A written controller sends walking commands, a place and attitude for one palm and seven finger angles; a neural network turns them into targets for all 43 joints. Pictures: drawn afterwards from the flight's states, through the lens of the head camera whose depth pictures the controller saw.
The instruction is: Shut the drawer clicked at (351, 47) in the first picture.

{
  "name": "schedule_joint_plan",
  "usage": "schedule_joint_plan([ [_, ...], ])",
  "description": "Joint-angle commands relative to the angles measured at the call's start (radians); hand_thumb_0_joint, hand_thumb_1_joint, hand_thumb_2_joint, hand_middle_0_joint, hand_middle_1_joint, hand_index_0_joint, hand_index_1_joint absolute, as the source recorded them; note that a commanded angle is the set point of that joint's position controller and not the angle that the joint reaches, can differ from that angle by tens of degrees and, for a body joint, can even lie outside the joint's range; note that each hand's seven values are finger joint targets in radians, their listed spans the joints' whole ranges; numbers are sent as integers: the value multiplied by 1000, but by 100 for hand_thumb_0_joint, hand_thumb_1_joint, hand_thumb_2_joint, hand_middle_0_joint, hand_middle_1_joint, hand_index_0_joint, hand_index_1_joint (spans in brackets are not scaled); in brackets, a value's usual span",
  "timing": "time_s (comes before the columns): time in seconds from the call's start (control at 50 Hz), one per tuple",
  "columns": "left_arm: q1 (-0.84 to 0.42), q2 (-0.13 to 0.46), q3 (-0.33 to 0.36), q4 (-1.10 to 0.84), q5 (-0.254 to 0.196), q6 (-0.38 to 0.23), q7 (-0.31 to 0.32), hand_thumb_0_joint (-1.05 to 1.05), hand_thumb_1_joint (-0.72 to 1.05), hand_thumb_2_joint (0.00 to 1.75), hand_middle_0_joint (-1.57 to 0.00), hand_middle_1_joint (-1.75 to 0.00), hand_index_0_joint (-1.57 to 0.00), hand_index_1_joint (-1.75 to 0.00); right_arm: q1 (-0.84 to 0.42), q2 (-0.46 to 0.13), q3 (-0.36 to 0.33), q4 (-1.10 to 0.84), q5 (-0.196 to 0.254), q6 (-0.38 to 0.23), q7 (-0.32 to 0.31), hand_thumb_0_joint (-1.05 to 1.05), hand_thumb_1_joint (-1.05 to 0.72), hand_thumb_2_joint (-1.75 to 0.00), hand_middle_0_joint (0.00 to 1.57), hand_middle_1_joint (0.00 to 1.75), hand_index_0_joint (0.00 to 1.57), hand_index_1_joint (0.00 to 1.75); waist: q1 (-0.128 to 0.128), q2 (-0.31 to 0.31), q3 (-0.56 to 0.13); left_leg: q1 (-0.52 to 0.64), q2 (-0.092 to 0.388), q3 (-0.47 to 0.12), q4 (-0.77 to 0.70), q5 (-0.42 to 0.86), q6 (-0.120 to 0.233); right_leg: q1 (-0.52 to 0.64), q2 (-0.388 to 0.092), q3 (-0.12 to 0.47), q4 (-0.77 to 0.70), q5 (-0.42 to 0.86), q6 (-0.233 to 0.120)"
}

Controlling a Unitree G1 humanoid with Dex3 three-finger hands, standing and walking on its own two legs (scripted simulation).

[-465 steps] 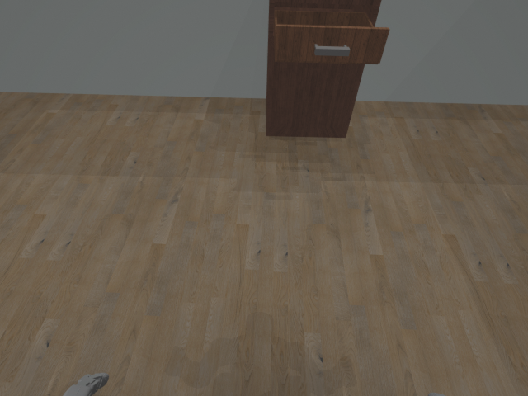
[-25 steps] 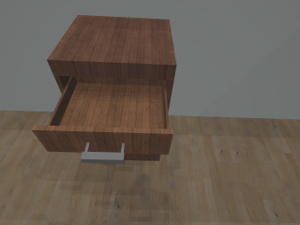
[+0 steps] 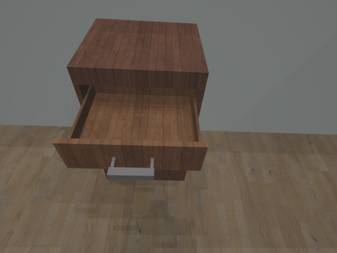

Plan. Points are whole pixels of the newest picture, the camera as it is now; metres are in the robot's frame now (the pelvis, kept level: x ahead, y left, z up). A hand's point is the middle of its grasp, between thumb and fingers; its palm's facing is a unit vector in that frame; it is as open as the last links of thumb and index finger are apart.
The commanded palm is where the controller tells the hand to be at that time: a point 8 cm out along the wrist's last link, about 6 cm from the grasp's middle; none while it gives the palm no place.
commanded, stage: come to a stop and stand still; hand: left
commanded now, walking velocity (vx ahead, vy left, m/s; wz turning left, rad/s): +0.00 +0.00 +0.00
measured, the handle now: (132, 167) +0.38 +0.13 -0.09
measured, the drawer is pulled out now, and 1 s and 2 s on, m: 0.28 0.28 0.28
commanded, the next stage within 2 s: look again from close up in 0.20 s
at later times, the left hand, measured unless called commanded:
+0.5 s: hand out of the picture -0.04 +0.13 -0.18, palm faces +0.03 -0.99 -0.15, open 7.4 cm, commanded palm none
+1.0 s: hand out of the picture -0.03 +0.10 -0.18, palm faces +0.03 -0.99 -0.15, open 7.4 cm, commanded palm none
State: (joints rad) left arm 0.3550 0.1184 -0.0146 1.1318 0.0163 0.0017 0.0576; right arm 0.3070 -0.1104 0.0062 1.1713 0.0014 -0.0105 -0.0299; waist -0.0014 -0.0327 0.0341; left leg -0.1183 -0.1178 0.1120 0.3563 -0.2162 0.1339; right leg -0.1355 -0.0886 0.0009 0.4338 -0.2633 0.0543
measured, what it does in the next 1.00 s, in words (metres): stands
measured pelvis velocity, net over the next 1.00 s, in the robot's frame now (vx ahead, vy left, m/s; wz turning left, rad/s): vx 0.00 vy -0.04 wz -0.01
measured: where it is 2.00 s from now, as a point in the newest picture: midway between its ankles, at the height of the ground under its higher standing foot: outside the picture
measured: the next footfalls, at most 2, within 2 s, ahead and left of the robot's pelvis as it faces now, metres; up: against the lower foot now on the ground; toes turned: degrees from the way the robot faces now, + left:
none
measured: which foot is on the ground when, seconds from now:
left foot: down 0.00-1.00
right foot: down 0.00-1.00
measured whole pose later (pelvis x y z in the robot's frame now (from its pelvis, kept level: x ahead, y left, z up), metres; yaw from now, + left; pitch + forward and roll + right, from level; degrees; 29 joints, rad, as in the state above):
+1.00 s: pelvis +0.00 -0.04 +0.00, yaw +0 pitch -2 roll +0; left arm 0.35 0.09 -0.01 1.13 0.01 -0.02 0.06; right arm 0.29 -0.11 0.00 1.17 0.01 -0.01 -0.03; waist -0.01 -0.01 0.05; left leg -0.14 -0.06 0.10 0.39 -0.23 0.08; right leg -0.14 -0.03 -0.02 0.43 -0.26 0.02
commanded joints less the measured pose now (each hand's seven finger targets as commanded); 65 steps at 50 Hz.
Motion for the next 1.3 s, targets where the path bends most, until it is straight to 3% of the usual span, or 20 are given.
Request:
schedule_joint_plan([
  [0.0, 108, 54, 11, -4, 2, -1, 6, 0, 90, 90, -20, -30, -20, -30, 85, -121, -23, -10, -1, -15, -14, 0, -90, -90, 20, 30, 20, 30, 5, 56, 79, 1, 247, -245, -151, 90, -121, -98, -18, -3, -14, 45, -43],
  [0.24, 129, 41, 14, 8, 2, -1, 9, 0, 90, 90, -20, -30, -20, -30, 92, -108, -22, 1, 0, -14, -15, 0, -90, -90, 20, 30, 20, 30, 3, 38, 92, -7, 242, -233, -148, 83, -127, -105, -20, 13, -19, 66, -48],
  [0.44, 124, 42, 16, 7, 1, -9, 9, 0, 90, 90, -20, -30, -20, -30, 91, -94, -21, 2, 1, -17, -13, 0, -90, -90, 20, 30, 20, 30, -1, 20, 74, -1, 226, -197, -100, 130, -104, -86, -28, 27, -46, 115, -54],
  [0.56, 114, 44, 15, 1, 2, -11, 7, 0, 90, 90, -20, -30, -20, -30, 84, -86, -19, -2, 2, -15, -10, 0, -90, -90, 20, 30, 20, 30, 0, 15, 99, -32, 217, -189, -92, 73, -90, -91, -30, 35, -64, 111, -60],
  [0.92, 98, 54, 17, -14, 0, -21, 6, 0, 90, 90, -20, -30, -20, -30, 65, -83, -17, -11, 3, -17, -9, 0, -90, -90, 20, 30, 20, 30, -3, 22, 57, 0, 216, -163, -49, 140, -85, -73, -30, 56, -74, 168, -71],
  [0.98, 91, 58, 17, -13, 4, -17, -1, 0, 90, 90, -20, -30, -20, -30, 79, -95, -20, -2, 1, -10, -6, 0, -90, -90, 20, 30, 20, 30, -10, 4, 74, -23, 220, -188, -69, -76, -73, -86, -5, 22, -55, -1, -72],
  [1.04, 91, 51, 21, -25, 12, -10, -10, 0, 90, 90, -20, -30, -20, -30, 73, -114, -32, -5, -5, 0, -3, 0, -90, -90, 20, 30, 20, 30, -7, 63, 133, -103, 247, -264, -137, -327, -51, -135, 19, -22, -11, -132, -71],
  [1.1, 95, 50, 23, -32, 15, -10, -16, 0, 90, 90, -20, -30, -20, -30, 81, -123, -38, -10, -8, -1, -3, 0, -90, -90, 20, 30, 20, 30, -5, 83, 152, -133, 267, -307, -155, -373, -29, -141, 30, -50, 29, -126, -72],
  [1.14, 114, 46, 24, -29, 13, -15, -18, 0, 90, 90, -20, -30, -20, -30, 84, -116, -39, -12, -8, -5, -4, 0, -90, -90, 20, 30, 20, 30, 1, 69, 152, -137, 263, -302, -132, -338, -25, -130, 25, -41, 15, -101, -79],
  [1.2, 129, 49, 26, -20, 8, -23, -18, 0, 90, 90, -20, -30, -20, -30, 93, -105, -37, -14, -7, -13, -7, 0, -90, -90, 20, 30, 20, 30, 0, 48, 137, -115, 239, -253, -51, -170, -31, -110, 13, -16, -2, -34, -96],
  [1.24, 154, 57, 32, -5, 5, -31, -14, 0, 90, 90, -20, -30, -20, -30, 90, -89, -32, -18, -5, -22, -11, 0, -90, -90, 20, 30, 20, 30, 3, -21, 94, -102, 206, -177, 65, 44, -44, -46, -13, 17, -11, 103, -113],
  [1.28, 196, 91, 43, 11, 2, -35, -9, 0, 90, 90, -20, -30, -20, -30, 71, -71, -29, -27, -6, -28, -13, 0, -90, -90, 20, 30, 20, 30, 17, -110, 63, -182, 158, -96, 185, 66, -66, 72, -60, 77, -28, 296, -144],
])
